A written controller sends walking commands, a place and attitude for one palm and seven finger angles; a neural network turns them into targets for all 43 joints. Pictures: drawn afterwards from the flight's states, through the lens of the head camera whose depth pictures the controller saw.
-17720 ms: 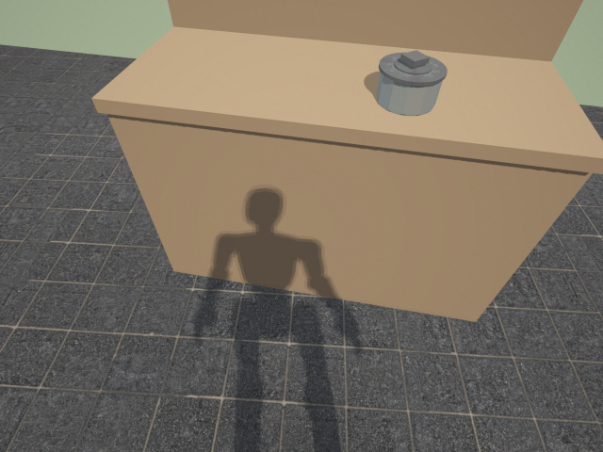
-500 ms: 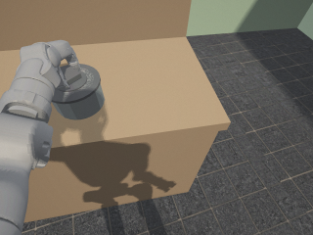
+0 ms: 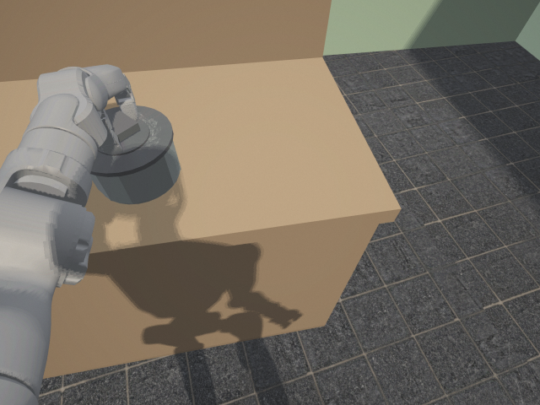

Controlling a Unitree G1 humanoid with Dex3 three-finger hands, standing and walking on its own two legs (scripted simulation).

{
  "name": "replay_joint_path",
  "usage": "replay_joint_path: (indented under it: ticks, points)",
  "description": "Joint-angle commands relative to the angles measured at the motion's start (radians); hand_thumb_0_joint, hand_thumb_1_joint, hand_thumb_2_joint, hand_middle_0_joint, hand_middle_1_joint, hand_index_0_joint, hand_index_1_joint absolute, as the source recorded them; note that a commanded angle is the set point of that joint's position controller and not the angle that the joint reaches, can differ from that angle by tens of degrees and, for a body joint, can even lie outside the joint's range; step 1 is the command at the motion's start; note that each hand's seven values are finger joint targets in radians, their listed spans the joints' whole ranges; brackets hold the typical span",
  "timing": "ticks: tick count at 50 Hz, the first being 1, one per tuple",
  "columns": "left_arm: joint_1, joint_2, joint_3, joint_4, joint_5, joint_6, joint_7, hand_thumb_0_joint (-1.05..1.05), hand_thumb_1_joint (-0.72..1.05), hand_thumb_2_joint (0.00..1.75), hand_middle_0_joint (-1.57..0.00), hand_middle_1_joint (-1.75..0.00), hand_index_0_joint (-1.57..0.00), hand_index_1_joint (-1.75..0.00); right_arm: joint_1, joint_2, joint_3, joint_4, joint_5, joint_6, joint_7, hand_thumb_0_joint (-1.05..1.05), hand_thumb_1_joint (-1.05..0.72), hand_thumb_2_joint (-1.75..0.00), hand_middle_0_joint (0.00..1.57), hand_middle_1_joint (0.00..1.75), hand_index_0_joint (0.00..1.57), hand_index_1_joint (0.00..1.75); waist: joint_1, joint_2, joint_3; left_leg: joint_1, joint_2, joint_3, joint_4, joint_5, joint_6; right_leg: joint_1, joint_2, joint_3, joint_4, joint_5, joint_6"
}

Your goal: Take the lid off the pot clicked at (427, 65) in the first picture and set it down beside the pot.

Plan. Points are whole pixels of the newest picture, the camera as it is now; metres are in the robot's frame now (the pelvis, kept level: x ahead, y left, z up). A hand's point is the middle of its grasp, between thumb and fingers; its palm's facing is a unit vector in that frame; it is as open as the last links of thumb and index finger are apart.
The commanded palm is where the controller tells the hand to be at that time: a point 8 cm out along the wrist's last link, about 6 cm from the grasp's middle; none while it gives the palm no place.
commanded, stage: close the fingers and squeeze the knob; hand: left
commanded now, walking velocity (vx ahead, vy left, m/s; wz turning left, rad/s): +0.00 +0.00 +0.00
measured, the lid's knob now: (117, 127) +0.52 +0.20 +0.13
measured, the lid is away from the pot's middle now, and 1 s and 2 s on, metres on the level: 0.00 0.00 0.01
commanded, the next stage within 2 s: lift the lid straight up in 0.82 s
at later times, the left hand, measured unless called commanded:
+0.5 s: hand (107, 127) +0.49 +0.20 +0.16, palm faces -0.40 -0.13 -0.91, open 8.8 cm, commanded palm +0.49 +0.20 +0.20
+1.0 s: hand (106, 128) +0.48 +0.20 +0.16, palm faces -0.40 -0.14 -0.90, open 8.8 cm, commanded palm +0.49 +0.20 +0.21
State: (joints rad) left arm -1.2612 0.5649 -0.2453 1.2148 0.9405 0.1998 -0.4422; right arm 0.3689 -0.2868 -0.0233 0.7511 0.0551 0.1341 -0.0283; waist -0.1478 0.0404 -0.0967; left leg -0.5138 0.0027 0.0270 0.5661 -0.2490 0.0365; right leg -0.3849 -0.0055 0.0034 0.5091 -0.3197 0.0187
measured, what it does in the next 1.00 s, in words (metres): stands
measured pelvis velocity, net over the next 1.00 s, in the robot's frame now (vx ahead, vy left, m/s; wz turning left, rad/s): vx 0.00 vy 0.00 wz -0.01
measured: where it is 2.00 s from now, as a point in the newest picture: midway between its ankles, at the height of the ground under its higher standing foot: outside the picture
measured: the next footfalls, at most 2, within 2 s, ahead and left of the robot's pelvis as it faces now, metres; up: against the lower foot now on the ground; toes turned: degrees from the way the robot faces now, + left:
none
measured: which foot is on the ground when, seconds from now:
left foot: down 0.00-1.00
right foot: down 0.00-1.00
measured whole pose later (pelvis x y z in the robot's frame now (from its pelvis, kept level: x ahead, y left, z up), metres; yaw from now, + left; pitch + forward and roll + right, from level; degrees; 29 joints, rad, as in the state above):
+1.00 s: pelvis +0.00 +0.00 +0.00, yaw +0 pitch +10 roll -1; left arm -1.20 0.56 -0.21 1.16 0.93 0.19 -0.44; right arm 0.34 -0.29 -0.01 0.73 0.06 0.14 -0.03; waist -0.14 0.04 -0.09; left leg -0.47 0.00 0.03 0.55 -0.24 0.03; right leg -0.34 0.00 0.01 0.49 -0.31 0.02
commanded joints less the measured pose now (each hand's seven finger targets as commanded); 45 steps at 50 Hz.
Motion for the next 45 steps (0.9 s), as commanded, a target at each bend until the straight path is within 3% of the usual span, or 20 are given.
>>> replay_joint_path:
  ticks: [1,2,7,10,12,14,17,18,20,24,26,29,32,35,36,38,39,42,44,45]
  points:
    - [-0.475,0.149,0.040,-0.149,-0.003,-0.010,0.023,0.00,0.25,0.80,-0.58,-1.11,-0.58,-1.11,0.083,-0.169,-0.058,-0.065,-0.004,-0.020,-0.008,0.00,-0.90,-0.90,0.20,0.30,0.20,0.30,-0.021,-0.016,-0.353,0.417,-0.035,-0.030,0.004,0.411,0.046,-0.059,0.086,-0.039,-0.045,0.373,-0.054]
    - [-0.479,0.190,0.070,-0.171,-0.008,-0.011,0.025,0.00,0.26,0.80,-0.59,-1.11,-0.59,-1.11,0.084,-0.173,-0.056,-0.065,-0.003,-0.019,-0.008,0.00,-0.90,-0.90,0.20,0.30,0.20,0.30,-0.016,-0.016,-0.359,0.408,-0.035,-0.025,-0.001,0.396,0.047,-0.040,0.085,-0.035,-0.045,0.380,-0.052]
    - [-0.461,0.199,0.060,-0.135,-0.008,0.001,0.025,0.00,0.32,0.75,-0.64,-1.12,-0.64,-1.12,0.074,-0.172,-0.048,-0.069,0.004,-0.019,-0.011,0.00,-0.90,-0.90,0.20,0.30,0.20,0.30,-0.016,-0.037,-0.303,0.351,-0.043,-0.013,-0.018,0.331,0.049,-0.019,0.081,-0.034,-0.052,0.373,-0.052]
    - [-0.469,0.233,0.079,-0.163,0.006,-0.006,0.029,0.00,0.36,0.72,-0.67,-1.12,-0.67,-1.12,0.072,-0.173,-0.049,-0.075,0.001,-0.020,-0.012,0.00,-0.90,-0.90,0.20,0.30,0.20,0.30,-0.009,-0.005,-0.343,0.373,-0.044,-0.011,-0.014,0.343,0.049,-0.005,0.080,-0.029,-0.052,0.385,-0.054]
    - [-0.442,0.202,0.058,-0.144,0.003,-0.005,0.027,0.00,0.32,0.75,-0.64,-1.12,-0.63,-1.10,0.069,-0.168,-0.047,-0.077,0.005,-0.018,-0.012,0.00,-0.90,-0.90,0.20,0.30,0.20,0.30,-0.012,-0.022,-0.316,0.360,-0.042,-0.011,-0.015,0.338,0.048,-0.011,0.080,-0.032,-0.052,0.379,-0.053]
    - [-0.447,0.175,0.043,-0.187,-0.001,-0.010,0.028,0.00,0.31,0.77,-0.63,-1.12,-0.61,-1.09,0.062,-0.169,-0.051,-0.084,0.004,-0.018,-0.009,0.00,-0.90,-0.90,0.20,0.30,0.20,0.30,-0.007,0.007,-0.339,0.392,-0.039,-0.014,-0.012,0.378,0.045,-0.019,0.080,-0.033,-0.048,0.380,-0.058]
    - [-0.441,0.237,0.092,-0.179,0.009,-0.013,0.032,0.00,0.31,0.79,-0.64,-1.13,-0.60,-1.08,0.065,-0.170,-0.049,-0.086,0.004,-0.015,-0.011,0.00,-0.90,-0.90,0.20,0.30,0.20,0.30,-0.003,-0.014,-0.343,0.382,-0.039,-0.015,-0.013,0.356,0.047,-0.004,0.080,-0.031,-0.051,0.378,-0.054]
    - [-0.443,0.203,0.064,-0.183,0.003,-0.011,0.028,0.00,0.32,0.79,-0.64,-1.13,-0.60,-1.08,0.056,-0.167,-0.048,-0.091,0.005,-0.015,-0.012,0.00,-0.90,-0.90,0.20,0.30,0.20,0.30,-0.007,-0.021,-0.335,0.376,-0.041,-0.011,-0.016,0.346,0.050,-0.001,0.078,-0.029,-0.054,0.381,-0.053]
    - [-0.437,0.240,0.095,-0.203,0.000,-0.012,0.031,0.00,0.34,0.80,-0.66,-1.13,-0.60,-1.08,0.058,-0.170,-0.052,-0.093,0.004,-0.016,-0.012,0.00,-0.90,-0.90,0.20,0.30,0.20,0.30,0.002,-0.021,-0.366,0.387,-0.039,-0.007,-0.013,0.372,0.051,0.023,0.075,-0.024,-0.051,0.407,-0.050]
    - [-0.451,0.171,0.043,-0.220,-0.010,-0.008,0.028,0.00,0.38,0.82,-0.68,-1.14,-0.61,-1.08,0.048,-0.167,-0.052,-0.091,0.005,-0.015,-0.007,0.00,-0.90,-0.90,0.20,0.30,0.20,0.30,-0.003,0.013,-0.340,0.411,-0.036,-0.015,-0.015,0.406,0.046,-0.014,0.077,-0.031,-0.053,0.393,-0.056]
    - [-0.451,0.178,0.046,-0.181,0.000,-0.001,0.030,0.00,0.40,0.83,-0.69,-1.15,-0.61,-1.08,0.047,-0.167,-0.049,-0.086,0.004,-0.013,-0.009,0.00,-0.90,-0.90,0.20,0.30,0.20,0.30,-0.009,0.003,-0.314,0.399,-0.037,-0.015,-0.013,0.379,0.047,-0.028,0.080,-0.032,-0.056,0.377,-0.054]
    - [-0.457,0.214,0.084,-0.250,-0.007,-0.010,0.033,0.00,0.43,0.85,-0.70,-1.15,-0.62,-1.08,0.042,-0.169,-0.051,-0.096,0.001,-0.018,-0.007,0.00,-0.90,-0.90,0.20,0.30,0.20,0.30,0.008,0.009,-0.381,0.428,-0.037,-0.020,-0.012,0.430,0.047,0.014,0.077,-0.029,-0.048,0.411,-0.058]
    - [-0.420,0.162,0.045,-0.176,-0.011,0.003,0.026,0.00,0.47,0.87,-0.71,-1.16,-0.63,-1.09,0.045,-0.165,-0.048,-0.088,0.004,-0.015,-0.007,0.00,-0.90,-0.90,0.20,0.30,0.20,0.30,-0.006,-0.022,-0.308,0.393,-0.039,-0.015,-0.014,0.376,0.048,-0.016,0.079,-0.033,-0.057,0.383,-0.052]
    - [-0.477,0.221,0.086,-0.253,-0.002,-0.005,0.033,0.00,0.50,0.88,-0.72,-1.16,-0.64,-1.09,0.046,-0.170,-0.053,-0.093,0.001,-0.016,-0.006,0.00,-0.90,-0.90,0.20,0.30,0.20,0.30,0.005,0.007,-0.394,0.436,-0.035,-0.022,-0.013,0.424,0.047,0.010,0.077,-0.026,-0.049,0.407,-0.054]
    - [-0.465,0.173,0.050,-0.229,-0.001,-0.003,0.029,0.00,0.51,0.89,-0.73,-1.16,-0.65,-1.09,0.039,-0.162,-0.051,-0.095,0.000,-0.018,-0.006,0.00,-0.90,-0.90,0.20,0.30,0.20,0.30,-0.001,0.003,-0.378,0.435,-0.037,-0.022,-0.008,0.429,0.048,-0.004,0.078,-0.029,-0.051,0.404,-0.054]
    - [-0.439,0.171,0.055,-0.226,-0.011,-0.001,0.027,0.00,0.54,0.90,-0.73,-1.17,-0.65,-1.10,0.038,-0.163,-0.051,-0.093,0.002,-0.015,-0.006,0.00,-0.90,-0.90,0.20,0.30,0.20,0.30,-0.003,-0.008,-0.352,0.423,-0.036,-0.016,-0.014,0.399,0.048,-0.006,0.077,-0.030,-0.057,0.394,-0.051]
    - [-0.438,0.203,0.083,-0.227,-0.013,-0.004,0.030,0.00,0.55,0.90,-0.74,-1.17,-0.66,-1.10,0.042,-0.167,-0.052,-0.090,0.001,-0.018,-0.007,0.00,-0.90,-0.90,0.20,0.30,0.20,0.30,0.005,-0.025,-0.363,0.422,-0.036,-0.018,-0.012,0.428,0.049,0.015,0.077,-0.031,-0.053,0.415,-0.054]
    - [-0.443,0.148,0.029,-0.171,-0.012,0.009,0.026,0.00,0.58,0.92,-0.75,-1.18,-0.67,-1.10,0.035,-0.163,-0.046,-0.085,0.005,-0.014,-0.009,0.00,-0.90,-0.90,0.20,0.30,0.20,0.30,-0.012,-0.024,-0.294,0.385,-0.040,-0.015,-0.025,0.342,0.047,-0.022,0.078,-0.034,-0.061,0.362,-0.053]
    - [-0.483,0.187,0.060,-0.227,-0.010,0.004,0.032,0.00,0.59,0.92,-0.75,-1.18,-0.67,-1.11,0.040,-0.169,-0.050,-0.085,0.001,-0.016,-0.009,0.00,-0.90,-0.90,0.20,0.30,0.20,0.30,-0.001,0.005,-0.339,0.415,-0.039,-0.017,-0.022,0.385,0.047,-0.006,0.077,-0.032,-0.057,0.387,-0.058]
    - [-0.453,0.226,0.092,-0.197,-0.001,0.003,0.035,0.00,0.59,0.92,-0.75,-1.18,-0.67,-1.11,0.045,-0.169,-0.048,-0.087,-0.001,-0.018,-0.011,0.00,-0.90,-0.90,0.20,0.30,0.20,0.30,0.003,-0.014,-0.348,0.409,-0.040,-0.019,-0.019,0.382,0.049,0.004,0.079,-0.030,-0.056,0.392,-0.055]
